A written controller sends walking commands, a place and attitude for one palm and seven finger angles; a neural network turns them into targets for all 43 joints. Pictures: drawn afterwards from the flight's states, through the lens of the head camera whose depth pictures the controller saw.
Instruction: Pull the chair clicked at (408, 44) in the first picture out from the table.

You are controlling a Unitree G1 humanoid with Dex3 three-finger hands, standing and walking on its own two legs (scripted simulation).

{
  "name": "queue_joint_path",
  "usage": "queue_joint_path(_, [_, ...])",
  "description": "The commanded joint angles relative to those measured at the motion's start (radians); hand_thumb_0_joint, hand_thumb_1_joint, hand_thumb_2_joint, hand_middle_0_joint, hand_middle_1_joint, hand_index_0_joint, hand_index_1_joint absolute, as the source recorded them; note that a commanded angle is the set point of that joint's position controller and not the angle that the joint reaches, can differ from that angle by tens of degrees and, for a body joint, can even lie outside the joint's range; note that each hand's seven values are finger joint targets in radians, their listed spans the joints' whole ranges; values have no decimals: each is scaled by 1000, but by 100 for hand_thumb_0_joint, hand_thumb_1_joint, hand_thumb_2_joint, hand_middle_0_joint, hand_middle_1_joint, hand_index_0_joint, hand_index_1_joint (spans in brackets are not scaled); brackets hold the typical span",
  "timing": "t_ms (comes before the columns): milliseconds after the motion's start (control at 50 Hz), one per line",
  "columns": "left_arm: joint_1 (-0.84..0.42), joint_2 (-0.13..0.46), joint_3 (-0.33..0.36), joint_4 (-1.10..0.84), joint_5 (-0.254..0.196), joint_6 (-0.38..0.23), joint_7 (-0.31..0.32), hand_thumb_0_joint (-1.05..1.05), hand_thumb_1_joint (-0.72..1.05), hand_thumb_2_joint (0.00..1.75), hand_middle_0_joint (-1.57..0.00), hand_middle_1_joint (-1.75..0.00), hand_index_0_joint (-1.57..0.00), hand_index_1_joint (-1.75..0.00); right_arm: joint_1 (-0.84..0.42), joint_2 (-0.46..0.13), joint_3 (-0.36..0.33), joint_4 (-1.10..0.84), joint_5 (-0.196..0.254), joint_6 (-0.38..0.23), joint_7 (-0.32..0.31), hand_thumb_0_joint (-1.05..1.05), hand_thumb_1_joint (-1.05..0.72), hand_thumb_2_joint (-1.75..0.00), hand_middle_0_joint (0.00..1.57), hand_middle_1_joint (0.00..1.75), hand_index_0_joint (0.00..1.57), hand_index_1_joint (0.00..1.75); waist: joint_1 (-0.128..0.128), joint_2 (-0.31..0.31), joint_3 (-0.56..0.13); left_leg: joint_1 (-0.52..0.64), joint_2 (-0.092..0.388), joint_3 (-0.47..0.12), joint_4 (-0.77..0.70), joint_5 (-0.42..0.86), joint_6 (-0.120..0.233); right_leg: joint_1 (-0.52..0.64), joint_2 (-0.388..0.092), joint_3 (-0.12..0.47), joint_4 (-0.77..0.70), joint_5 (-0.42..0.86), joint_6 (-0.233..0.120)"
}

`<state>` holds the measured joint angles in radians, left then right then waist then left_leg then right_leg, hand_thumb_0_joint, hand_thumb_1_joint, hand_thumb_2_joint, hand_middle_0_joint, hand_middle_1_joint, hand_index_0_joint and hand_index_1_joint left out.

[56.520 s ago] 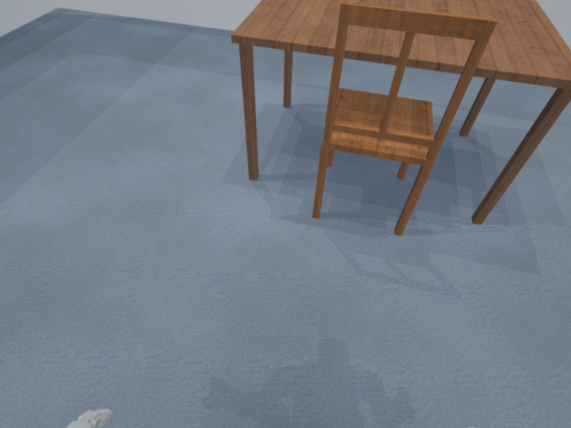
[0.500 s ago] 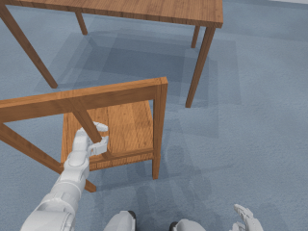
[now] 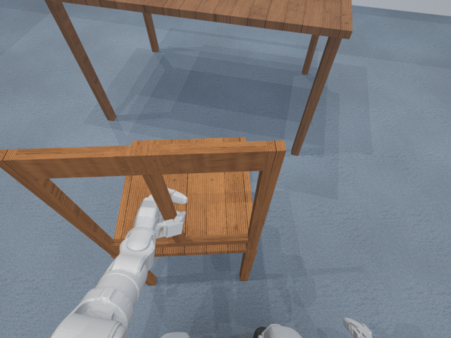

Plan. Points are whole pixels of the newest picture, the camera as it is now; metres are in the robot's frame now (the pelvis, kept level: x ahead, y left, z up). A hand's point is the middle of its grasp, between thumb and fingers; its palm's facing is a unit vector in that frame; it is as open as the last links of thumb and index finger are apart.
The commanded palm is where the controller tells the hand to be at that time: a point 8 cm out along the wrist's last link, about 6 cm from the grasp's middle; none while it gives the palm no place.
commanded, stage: stop walking, hand still on the chair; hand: left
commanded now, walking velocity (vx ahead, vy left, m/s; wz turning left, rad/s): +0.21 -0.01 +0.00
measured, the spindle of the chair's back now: (169, 213) +0.35 +0.13 -0.07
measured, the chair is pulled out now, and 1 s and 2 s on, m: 0.61 0.66 0.66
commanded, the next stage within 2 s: open the thumb and straighten the fingers in 0.80 s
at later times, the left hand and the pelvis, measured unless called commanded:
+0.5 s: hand (167, 248) +0.28 +0.13 -0.07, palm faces -0.07 -0.99 -0.15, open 5.7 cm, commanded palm +0.26 +0.18 -0.06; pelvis +0.01 +0.02 +0.01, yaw -2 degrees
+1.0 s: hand (167, 246) +0.28 +0.13 -0.07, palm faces -0.03 -0.99 -0.10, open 5.8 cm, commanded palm +0.26 +0.18 -0.05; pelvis +0.02 +0.01 +0.01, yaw +0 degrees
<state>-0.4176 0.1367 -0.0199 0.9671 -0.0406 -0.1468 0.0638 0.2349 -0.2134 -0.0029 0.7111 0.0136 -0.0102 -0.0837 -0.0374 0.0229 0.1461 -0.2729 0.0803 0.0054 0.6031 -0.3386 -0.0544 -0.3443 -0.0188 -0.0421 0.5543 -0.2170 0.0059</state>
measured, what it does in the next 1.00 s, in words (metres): stands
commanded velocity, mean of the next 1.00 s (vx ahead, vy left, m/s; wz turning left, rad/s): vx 0.02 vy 0.01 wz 0.00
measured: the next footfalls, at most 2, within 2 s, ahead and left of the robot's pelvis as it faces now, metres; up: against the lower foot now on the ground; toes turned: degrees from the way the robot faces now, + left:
none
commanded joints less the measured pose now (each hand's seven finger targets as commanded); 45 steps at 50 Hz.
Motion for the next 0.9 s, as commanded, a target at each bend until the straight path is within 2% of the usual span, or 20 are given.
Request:
queue_joint_path(0, [-218,141,32,-277,13,-53,13,0,90,90,-50,-145,-50,-145,25,-145,-52,-121,19,-27,-21,0,-90,-90,20,30,20,30,3,-101,-435,62,51,-14,-77,215,40,281,-107,123,-92,201,-36])
queue_joint_path(40, [-198,143,33,-278,16,-48,19,0,90,90,-50,-145,-50,-145,3,-127,-40,-117,14,-28,-25,0,-90,-90,20,30,20,30,4,-63,-404,82,11,10,-104,56,49,192,-121,143,-158,-21,-32])
queue_joint_path(60, [-171,161,40,-265,17,-44,23,0,90,90,-50,-145,-50,-145,3,-133,-37,-107,11,-31,-30,0,-90,-90,20,30,20,30,7,-3,-360,89,7,7,-144,16,59,145,-103,136,-186,-120,-22])
queue_joint_path(100, [-141,138,35,-244,22,-44,27,0,90,90,-50,-145,-50,-145,-5,-124,-28,-107,6,-32,-32,0,-90,-90,20,30,20,30,15,-17,-321,67,4,-1,-171,-21,71,131,-87,125,-203,-210,-10])
queue_joint_path(140, [-120,135,39,-234,25,-49,29,0,90,90,-50,-145,-50,-145,-8,-120,-30,-105,5,-34,-34,0,-90,-90,20,30,20,30,19,-91,-304,66,-8,1,-166,-27,74,125,-103,151,-237,-249,-12])
queue_joint_path(160, [-107,156,49,-237,25,-49,30,0,90,90,-50,-145,-50,-145,-7,-127,-34,-92,4,-35,-39,0,-90,-90,20,30,20,30,16,-72,-285,78,-10,2,-178,-23,75,113,-103,151,-251,-244,-12])
queue_joint_path(240, [-45,109,27,-218,28,-58,29,0,90,90,-50,-145,-50,-145,-17,-117,-33,-93,2,-37,-41,0,-90,-90,20,30,20,30,22,-111,-273,90,0,-8,-187,61,75,124,-106,145,-237,-148,-19])
queue_joint_path(260, [-35,109,17,-233,27,-58,28,0,90,90,-50,-145,-50,-145,-12,-123,-34,-88,6,-39,-41,0,-90,-90,20,30,20,30,17,-80,-259,95,6,-13,-206,88,74,122,-96,126,-222,-103,-18])
queue_joint_path(300, [-18,92,7,-254,31,-63,30,0,90,90,-50,-145,-50,-145,-21,-122,-33,-93,4,-42,-40,0,-90,-90,20,30,20,30,22,-31,-274,107,22,-21,-215,171,73,141,-81,101,-166,20,-19])
queue_joint_path(320, [-6,77,-3,-265,32,-65,29,0,90,90,-50,-145,-50,-145,-24,-120,-32,-99,5,-42,-39,0,-90,-90,20,30,20,30,23,-29,-284,109,29,-26,-218,212,72,157,-76,93,-142,76,-20])
queue_joint_path(380, [30,86,-3,-304,34,-65,31,0,90,90,-50,-145,-50,-145,-25,-126,-35,-102,4,-43,-40,0,-90,-90,20,30,20,30,24,2,-303,126,44,-32,-220,312,69,189,-71,78,-107,191,-18])
queue_joint_path(480, [68,69,-21,-317,35,-58,32,0,90,90,-50,-145,-50,-145,-29,-126,-35,-108,3,-37,-35,0,-90,-90,20,30,20,30,25,10,-283,126,41,-22,-224,304,64,180,-74,85,-111,206,-22])
queue_joint_path(540, [67,62,-27,-339,37,-58,33,0,90,90,-50,-145,-50,-145,-34,-120,-35,-115,0,-31,-33,0,-90,-90,20,30,20,30,24,-28,-298,137,37,-17,-212,300,61,192,-80,93,-114,235,-27])
queue_joint_path(580, [82,64,-29,-349,35,-53,34,0,90,90,-50,-145,-50,-145,-33,-121,-34,-116,1,-30,-33,0,-90,-90,20,30,20,30,22,-11,-302,145,37,-12,-212,314,60,192,-82,93,-111,261,-26])
queue_joint_path(640, [91,55,-34,-362,35,-51,33,0,90,90,-50,-145,-50,-145,-44,-118,-32,-125,0,-23,-33,0,-90,-90,20,30,20,30,22,-42,-308,146,37,-13,-209,324,59,201,-85,93,-108,280,-28])
queue_joint_path(660, [95,67,-34,-377,35,-50,33,0,90,90,-50,-145,-50,-145,-38,-122,-33,-121,1,-24,-34,0,-90,-90,20,30,20,30,18,-7,-303,149,36,-8,-212,334,60,201,-85,87,-109,292,-27])
queue_joint_path(740, [113,56,-34,-372,35,-48,33,0,90,90,-50,-145,-50,-145,-49,-114,-32,-127,0,-13,-34,0,-90,-90,20,30,20,30,21,-50,-318,156,36,-5,-201,326,58,210,-91,95,-109,307,-30])
queue_joint_path(840, [123,57,-35,-383,33,-46,33,0,90,90,-50,-145,-50,-145,-54,-115,-32,-130,2,-5,-36,0,-90,-90,20,30,20,30,20,-54,-317,152,34,-6,-200,328,56,216,-94,91,-107,319,-31])
queue_joint_path(860, [133,73,-29,-384,31,-45,34,0,90,90,-50,-145,-50,-145,-50,-116,-33,-125,4,-6,-38,0,-90,-90,20,30,20,30,18,-32,-303,154,32,-2,-203,324,59,207,-95,92,-117,318,-29])
queue_joint_path(880, [120,119,16,-479,31,-53,40,0,90,90,-50,-145,-50,-145,-57,-116,-35,-139,3,-7,-37,0,-90,-90,20,30,20,30,26,-40,-319,156,34,-9,-203,329,59,228,-96,93,-111,324,-29])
